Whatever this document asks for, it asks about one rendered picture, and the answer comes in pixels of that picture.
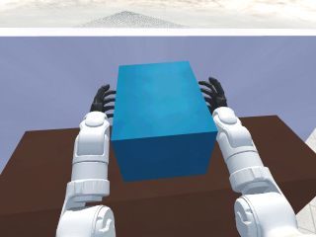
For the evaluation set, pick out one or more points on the right robot upper arm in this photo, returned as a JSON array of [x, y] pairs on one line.
[[265, 215]]

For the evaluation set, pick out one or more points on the pedestal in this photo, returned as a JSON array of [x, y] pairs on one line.
[[34, 181]]

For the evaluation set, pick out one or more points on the right robot forearm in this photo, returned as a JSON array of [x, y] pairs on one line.
[[248, 175]]

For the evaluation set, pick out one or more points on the left robot hand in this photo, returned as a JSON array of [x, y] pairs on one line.
[[99, 102]]

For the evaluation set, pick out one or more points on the carton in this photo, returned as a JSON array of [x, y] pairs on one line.
[[162, 126]]

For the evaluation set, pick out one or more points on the left robot upper arm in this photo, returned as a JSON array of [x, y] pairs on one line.
[[87, 221]]

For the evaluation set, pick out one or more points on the left robot forearm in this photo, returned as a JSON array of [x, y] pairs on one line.
[[89, 178]]

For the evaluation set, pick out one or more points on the right robot hand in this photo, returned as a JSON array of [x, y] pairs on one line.
[[217, 97]]

